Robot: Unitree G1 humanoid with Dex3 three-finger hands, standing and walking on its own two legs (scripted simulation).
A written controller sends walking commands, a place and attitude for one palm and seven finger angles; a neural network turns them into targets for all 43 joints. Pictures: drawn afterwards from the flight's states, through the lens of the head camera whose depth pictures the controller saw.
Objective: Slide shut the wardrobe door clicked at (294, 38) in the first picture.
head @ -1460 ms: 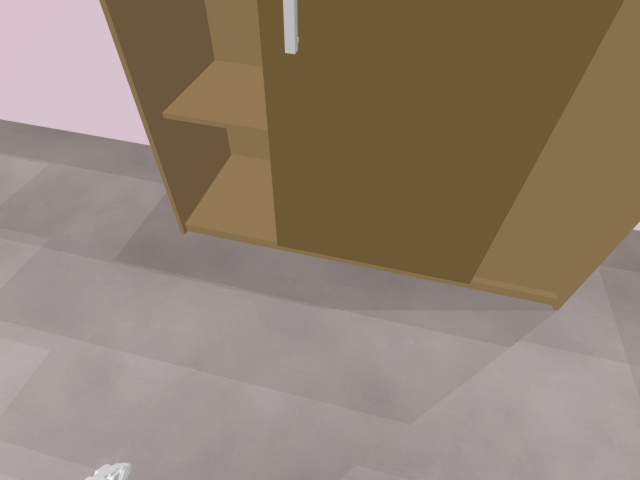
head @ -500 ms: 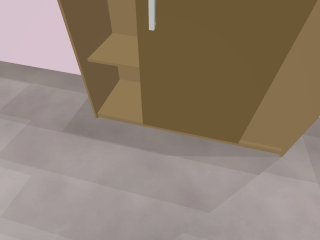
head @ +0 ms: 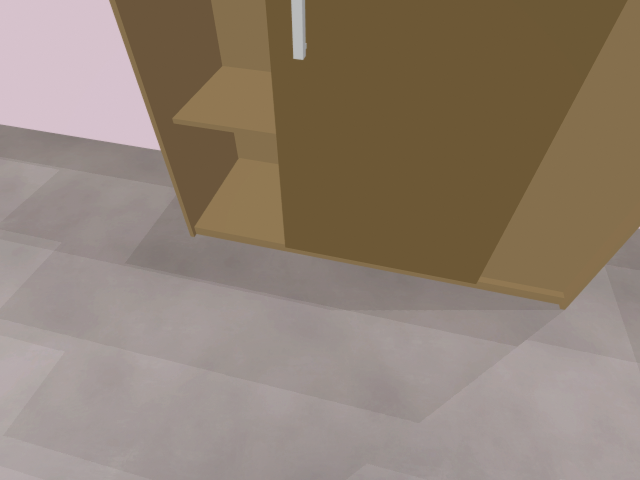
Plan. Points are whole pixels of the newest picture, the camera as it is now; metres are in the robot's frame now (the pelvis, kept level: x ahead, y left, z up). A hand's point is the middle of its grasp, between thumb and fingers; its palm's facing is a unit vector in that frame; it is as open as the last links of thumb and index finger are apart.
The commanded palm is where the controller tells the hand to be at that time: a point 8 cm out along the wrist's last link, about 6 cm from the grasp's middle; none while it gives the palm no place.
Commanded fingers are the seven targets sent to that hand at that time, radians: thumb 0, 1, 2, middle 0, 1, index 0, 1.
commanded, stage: walk to a spot facing it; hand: right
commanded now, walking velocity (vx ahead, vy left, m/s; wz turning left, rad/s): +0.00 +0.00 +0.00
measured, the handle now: (300, 3) +1.05 +0.10 +0.19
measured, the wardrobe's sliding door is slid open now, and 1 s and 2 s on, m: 0.42 0.42 0.42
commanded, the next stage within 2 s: none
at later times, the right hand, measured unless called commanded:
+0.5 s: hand out of the picture +0.05 -0.18 -0.18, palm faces -0.12 +0.95 -0.28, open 7.4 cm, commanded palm none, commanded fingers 0.00 -0.90 -0.90 0.20 0.30 0.20 0.30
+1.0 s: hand out of the picture +0.13 -0.22 -0.18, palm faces -0.35 +0.91 -0.22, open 7.4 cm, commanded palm none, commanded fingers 0.00 -0.90 -0.90 0.20 0.30 0.20 0.30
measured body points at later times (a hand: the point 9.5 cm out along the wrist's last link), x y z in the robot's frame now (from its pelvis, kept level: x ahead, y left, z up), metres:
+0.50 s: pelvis -0.02 +0.02 -0.03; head +0.00 +0.05 +0.42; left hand +0.02 +0.28 -0.18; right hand +0.06 -0.23 -0.16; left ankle -0.02 +0.11 -0.75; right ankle -0.02 -0.12 -0.72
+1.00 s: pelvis -0.02 -0.04 -0.01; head +0.00 -0.06 +0.44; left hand -0.04 +0.24 -0.12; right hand +0.14 -0.27 -0.16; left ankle -0.05 +0.10 -0.69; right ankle +0.00 -0.14 -0.75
